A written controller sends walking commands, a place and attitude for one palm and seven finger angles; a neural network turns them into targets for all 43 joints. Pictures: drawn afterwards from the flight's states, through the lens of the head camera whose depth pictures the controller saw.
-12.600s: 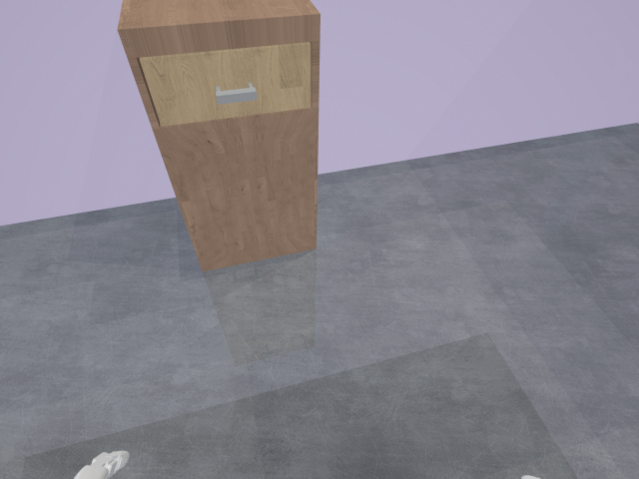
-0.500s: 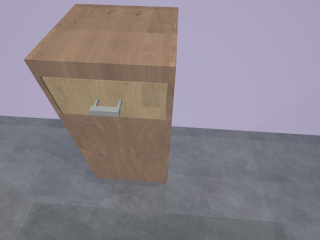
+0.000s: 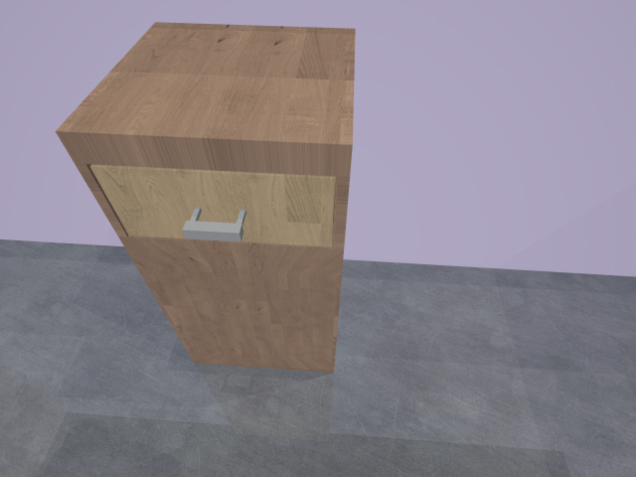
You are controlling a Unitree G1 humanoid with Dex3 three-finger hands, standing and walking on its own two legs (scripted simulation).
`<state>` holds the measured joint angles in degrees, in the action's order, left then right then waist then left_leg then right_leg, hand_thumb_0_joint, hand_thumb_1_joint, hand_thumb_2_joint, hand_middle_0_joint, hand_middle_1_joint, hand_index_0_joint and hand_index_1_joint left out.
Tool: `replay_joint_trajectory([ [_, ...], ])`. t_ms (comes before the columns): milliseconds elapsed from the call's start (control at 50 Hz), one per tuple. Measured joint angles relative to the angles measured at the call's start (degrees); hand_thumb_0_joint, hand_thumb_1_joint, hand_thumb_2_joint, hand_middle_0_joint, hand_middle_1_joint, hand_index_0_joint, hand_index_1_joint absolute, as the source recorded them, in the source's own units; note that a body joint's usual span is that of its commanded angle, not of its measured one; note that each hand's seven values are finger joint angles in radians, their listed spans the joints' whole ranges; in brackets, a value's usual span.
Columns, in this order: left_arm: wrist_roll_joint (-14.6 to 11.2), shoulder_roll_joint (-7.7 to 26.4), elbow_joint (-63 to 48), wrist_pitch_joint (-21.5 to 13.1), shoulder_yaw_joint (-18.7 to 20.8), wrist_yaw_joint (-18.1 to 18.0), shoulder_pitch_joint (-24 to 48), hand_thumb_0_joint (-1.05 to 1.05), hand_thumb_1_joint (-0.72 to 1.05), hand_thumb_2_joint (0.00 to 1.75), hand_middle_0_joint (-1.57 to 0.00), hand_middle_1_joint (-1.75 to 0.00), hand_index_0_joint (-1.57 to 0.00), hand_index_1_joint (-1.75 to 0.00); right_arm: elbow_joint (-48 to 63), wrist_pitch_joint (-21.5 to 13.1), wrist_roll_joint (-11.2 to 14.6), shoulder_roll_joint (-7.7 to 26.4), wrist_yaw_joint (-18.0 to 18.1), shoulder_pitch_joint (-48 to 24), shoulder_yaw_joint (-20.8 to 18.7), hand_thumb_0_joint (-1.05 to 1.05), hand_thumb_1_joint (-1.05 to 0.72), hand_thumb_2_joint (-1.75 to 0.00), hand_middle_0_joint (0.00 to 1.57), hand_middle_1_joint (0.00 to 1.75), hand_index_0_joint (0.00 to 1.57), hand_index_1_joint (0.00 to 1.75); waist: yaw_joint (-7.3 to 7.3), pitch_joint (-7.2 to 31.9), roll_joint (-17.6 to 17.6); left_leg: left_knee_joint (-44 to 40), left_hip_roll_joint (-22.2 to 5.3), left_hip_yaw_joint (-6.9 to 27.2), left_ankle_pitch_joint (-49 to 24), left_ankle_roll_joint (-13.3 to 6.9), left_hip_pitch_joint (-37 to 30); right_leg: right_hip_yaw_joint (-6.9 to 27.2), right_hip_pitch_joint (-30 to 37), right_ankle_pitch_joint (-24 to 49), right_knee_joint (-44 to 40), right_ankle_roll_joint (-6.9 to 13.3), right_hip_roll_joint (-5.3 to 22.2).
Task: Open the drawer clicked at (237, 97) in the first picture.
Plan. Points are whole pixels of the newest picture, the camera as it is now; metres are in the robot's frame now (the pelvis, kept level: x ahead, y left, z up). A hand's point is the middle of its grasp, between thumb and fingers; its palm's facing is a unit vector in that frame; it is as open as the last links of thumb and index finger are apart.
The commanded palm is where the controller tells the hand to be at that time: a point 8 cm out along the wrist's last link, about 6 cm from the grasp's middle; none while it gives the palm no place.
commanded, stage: look again from close up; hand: left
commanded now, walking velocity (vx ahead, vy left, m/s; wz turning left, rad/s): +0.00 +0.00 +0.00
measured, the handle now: (216, 222) +0.53 +0.23 -0.03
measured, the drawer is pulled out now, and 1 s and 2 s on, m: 0.00 0.00 0.00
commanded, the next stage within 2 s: shuffle to correct the standing spot in 0.44 s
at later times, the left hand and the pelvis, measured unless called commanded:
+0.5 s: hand out of the picture -0.06 +0.22 -0.18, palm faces -0.01 -0.98 -0.19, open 7.4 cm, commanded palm none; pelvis -0.05 +0.05 -0.01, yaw -2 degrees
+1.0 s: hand out of the picture -0.03 +0.17 -0.19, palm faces +0.03 -0.99 -0.12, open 7.4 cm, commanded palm none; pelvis +0.01 +0.03 -0.01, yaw -2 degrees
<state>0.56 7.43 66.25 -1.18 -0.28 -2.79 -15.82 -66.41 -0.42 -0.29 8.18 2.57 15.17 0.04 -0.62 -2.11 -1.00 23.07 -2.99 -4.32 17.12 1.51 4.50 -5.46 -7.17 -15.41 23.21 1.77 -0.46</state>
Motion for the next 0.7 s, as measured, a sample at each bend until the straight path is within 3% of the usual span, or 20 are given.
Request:
replay_joint_trajectory([
  [60,0.4,-0.6,-1.7,-1.7,-0.3,-0.6,-0.4,0.01,0.91,0.90,-0.20,-0.30,-0.20,-0.29,2.8,0.8,0.1,1.0,-0.7,-0.7,-0.3,0.01,-0.93,-0.90,0.20,0.30,0.20,0.29,0.33,-2.0,-0.9,7.7,-0.4,0.3,1.8,-1.5,5.3,0.4,-1.9,0.8,1.3,-0.2,-0.5],
  [160,0.1,-0.3,-2.0,-0.2,-0.7,-0.2,-1.3,0.01,0.91,0.90,-0.20,-0.30,-0.20,-0.29,5.1,0.0,-0.1,1.3,-1.0,0.4,-0.4,0.01,-0.92,-0.90,0.20,0.30,0.20,0.29,1.29,-1.2,-0.1,7.8,0.9,0.0,1.2,-2.2,5.9,1.4,-3.4,-0.6,5.4,-1.1,0.6],
  [300,0.5,0.7,-3.2,0.7,-0.7,0.5,-1.4,0.01,0.91,0.90,-0.20,-0.30,-0.20,-0.29,5.4,0.1,-0.6,0.4,-1.3,2.9,0.6,0.01,-0.92,-0.90,0.20,0.30,0.20,0.29,0.75,1.2,0.9,7.0,2.9,-1.2,-0.1,-4.0,6.0,2.5,-4.3,0.5,5.8,-2.4,2.5],
  [560,0.8,0.6,-3.4,1.1,-0.4,1.0,-4.3,0.01,0.91,0.90,-0.19,-0.30,-0.20,-0.29,4.4,0.1,-0.6,-0.6,-1.7,5.6,0.9,0.00,-0.90,-0.90,0.20,0.30,0.20,0.29,0.44,1.2,1.0,3.9,5.1,-2.2,-2.8,-5.7,7.0,3.6,-6.5,2.1,5.4,-3.2,4.6],
  [700,1.3,-0.5,-2.7,1.3,-0.2,1.6,-6.5,0.01,0.91,0.90,-0.19,-0.30,-0.20,-0.29,3.7,0.2,-0.9,-0.5,-1.8,5.9,0.3,0.00,-0.90,-0.90,0.20,0.30,0.20,0.29,0.41,1.7,1.1,5.2,4.7,-2.2,-1.2,-5.6,7.2,3.9,-7.2,-2.4,8.0,-1.2,3.9],
])
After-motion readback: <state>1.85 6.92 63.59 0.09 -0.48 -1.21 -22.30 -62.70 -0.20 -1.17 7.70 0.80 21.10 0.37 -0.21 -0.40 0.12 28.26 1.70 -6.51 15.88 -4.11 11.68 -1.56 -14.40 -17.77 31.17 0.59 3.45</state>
